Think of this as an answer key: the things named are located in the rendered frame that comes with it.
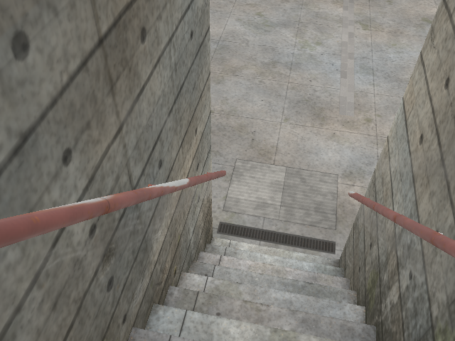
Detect stairs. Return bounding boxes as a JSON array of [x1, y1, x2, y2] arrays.
[[128, 237, 376, 341]]

